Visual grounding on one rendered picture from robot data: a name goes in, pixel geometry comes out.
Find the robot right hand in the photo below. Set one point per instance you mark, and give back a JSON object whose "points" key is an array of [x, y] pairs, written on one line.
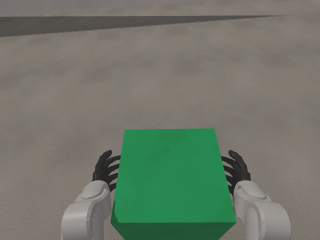
{"points": [[239, 173]]}

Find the robot left hand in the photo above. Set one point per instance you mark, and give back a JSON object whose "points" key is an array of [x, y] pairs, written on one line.
{"points": [[102, 170]]}

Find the right robot forearm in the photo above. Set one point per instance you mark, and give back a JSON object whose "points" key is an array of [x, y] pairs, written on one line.
{"points": [[263, 219]]}

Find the carton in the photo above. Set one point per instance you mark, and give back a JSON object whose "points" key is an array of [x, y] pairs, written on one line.
{"points": [[171, 185]]}

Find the left robot forearm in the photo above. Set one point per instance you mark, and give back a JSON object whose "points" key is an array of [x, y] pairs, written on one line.
{"points": [[84, 219]]}

